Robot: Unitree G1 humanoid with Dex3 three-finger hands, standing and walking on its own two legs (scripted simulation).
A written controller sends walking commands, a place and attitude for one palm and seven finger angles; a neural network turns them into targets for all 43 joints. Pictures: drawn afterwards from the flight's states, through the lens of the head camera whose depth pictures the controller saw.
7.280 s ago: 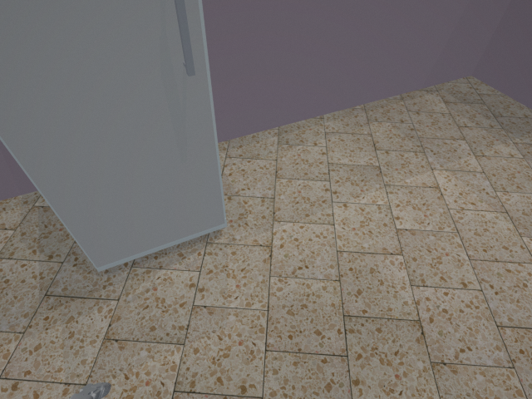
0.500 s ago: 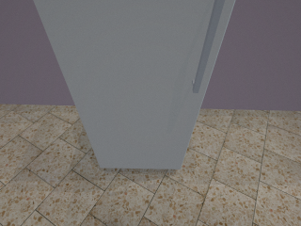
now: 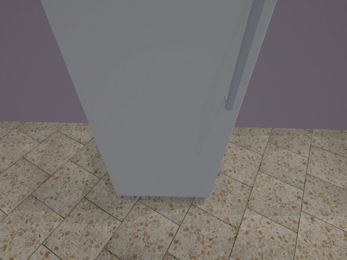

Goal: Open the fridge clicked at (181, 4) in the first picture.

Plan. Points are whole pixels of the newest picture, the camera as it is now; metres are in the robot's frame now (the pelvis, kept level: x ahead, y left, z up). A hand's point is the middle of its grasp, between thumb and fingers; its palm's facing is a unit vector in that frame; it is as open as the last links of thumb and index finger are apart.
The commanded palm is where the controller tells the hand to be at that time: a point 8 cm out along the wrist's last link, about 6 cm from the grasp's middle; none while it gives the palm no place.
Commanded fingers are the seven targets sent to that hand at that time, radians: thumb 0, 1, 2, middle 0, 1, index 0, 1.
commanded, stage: look again from close up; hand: right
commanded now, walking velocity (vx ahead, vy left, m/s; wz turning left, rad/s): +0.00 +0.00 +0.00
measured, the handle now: (239, 57) +0.56 -0.14 +0.21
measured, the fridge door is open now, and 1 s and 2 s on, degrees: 0 0 0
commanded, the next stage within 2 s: shuffle to correct the standing spot in 0.38 s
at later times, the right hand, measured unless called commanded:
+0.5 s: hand out of the picture +0.06 -0.23 -0.16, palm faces -0.01 +0.95 -0.31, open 7.4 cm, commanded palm none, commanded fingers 0.00 -0.90 -0.90 0.20 0.30 0.20 0.30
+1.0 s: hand out of the picture +0.02 -0.17 -0.20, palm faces +0.04 +0.99 -0.11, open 7.4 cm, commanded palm none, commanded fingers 0.00 -0.90 -0.90 0.20 0.30 0.20 0.30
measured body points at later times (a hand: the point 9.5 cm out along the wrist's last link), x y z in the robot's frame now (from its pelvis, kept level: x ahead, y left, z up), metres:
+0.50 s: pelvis +0.01 +0.00 +0.00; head +0.01 +0.00 +0.45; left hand +0.06 +0.28 -0.14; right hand +0.06 -0.28 -0.14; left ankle +0.04 +0.13 -0.75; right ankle -0.01 -0.12 -0.75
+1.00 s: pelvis +0.09 -0.02 -0.02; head +0.10 -0.05 +0.43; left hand +0.02 +0.19 -0.17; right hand +0.02 -0.23 -0.19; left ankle +0.04 +0.12 -0.73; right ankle -0.01 -0.12 -0.75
